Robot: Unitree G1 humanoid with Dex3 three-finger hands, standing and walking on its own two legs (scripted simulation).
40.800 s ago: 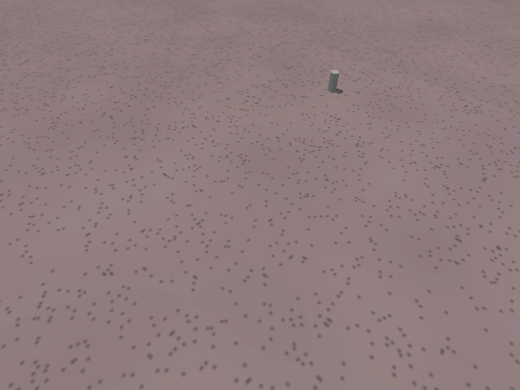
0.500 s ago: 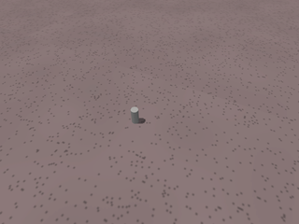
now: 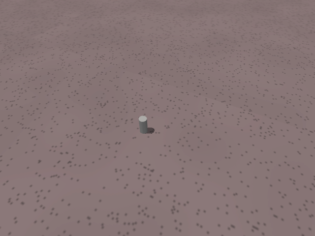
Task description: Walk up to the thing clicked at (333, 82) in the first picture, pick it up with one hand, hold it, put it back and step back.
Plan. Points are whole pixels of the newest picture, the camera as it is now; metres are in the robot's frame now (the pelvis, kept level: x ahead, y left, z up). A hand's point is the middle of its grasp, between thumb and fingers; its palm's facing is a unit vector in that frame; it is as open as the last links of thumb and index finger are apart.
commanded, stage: step back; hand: left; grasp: from above
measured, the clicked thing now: (143, 124) +1.04 +0.18 -0.69
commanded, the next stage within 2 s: stand in 0.30 s
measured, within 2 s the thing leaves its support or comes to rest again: neither
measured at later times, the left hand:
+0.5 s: hand out of the picture +0.13 +0.26 -0.13, palm faces -0.02 -0.94 -0.34, open 7.4 cm
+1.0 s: hand out of the picture +0.07 +0.26 -0.14, palm faces -0.04 -0.94 -0.35, open 7.4 cm
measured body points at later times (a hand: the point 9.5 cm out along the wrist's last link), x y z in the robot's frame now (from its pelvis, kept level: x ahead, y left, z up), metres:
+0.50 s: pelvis +0.03 +0.01 +0.02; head +0.03 +0.02 +0.47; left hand +0.13 +0.31 -0.11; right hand +0.15 -0.28 -0.10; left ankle +0.04 +0.13 -0.73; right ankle +0.01 -0.12 -0.73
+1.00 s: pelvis +0.00 +0.01 +0.02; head +0.01 +0.00 +0.47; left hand +0.08 +0.31 -0.11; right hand +0.06 -0.30 -0.12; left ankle +0.04 +0.13 -0.73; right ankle +0.01 -0.12 -0.73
